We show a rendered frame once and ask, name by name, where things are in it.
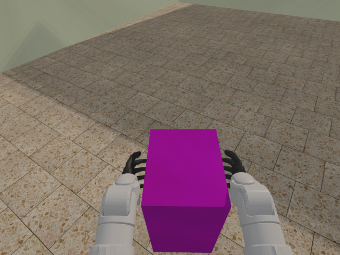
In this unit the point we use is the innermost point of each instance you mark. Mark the robot left hand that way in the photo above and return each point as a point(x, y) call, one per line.
point(131, 163)

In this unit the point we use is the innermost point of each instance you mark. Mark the robot right hand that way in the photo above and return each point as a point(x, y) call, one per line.
point(234, 162)

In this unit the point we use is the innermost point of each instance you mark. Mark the carton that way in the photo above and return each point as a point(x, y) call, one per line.
point(185, 199)

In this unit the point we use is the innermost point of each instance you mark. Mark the robot left forearm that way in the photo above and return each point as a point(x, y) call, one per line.
point(117, 216)

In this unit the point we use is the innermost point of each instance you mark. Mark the robot right forearm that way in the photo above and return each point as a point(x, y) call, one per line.
point(258, 217)

